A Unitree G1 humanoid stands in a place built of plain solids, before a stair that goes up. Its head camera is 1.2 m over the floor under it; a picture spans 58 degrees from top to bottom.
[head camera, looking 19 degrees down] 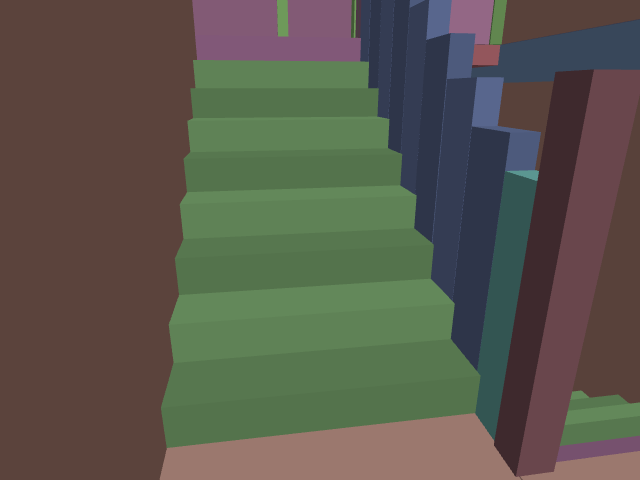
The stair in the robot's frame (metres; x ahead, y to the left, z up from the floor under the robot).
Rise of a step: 0.17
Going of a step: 0.26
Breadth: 1.17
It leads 9 degrees to the left of straight ahead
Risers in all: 9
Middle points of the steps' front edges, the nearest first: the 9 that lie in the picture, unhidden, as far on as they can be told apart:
1.30 -0.03 0.18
1.56 0.01 0.35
1.82 0.04 0.52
2.07 0.08 0.70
2.33 0.12 0.87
2.59 0.16 1.04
2.84 0.20 1.22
3.10 0.24 1.39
3.36 0.28 1.56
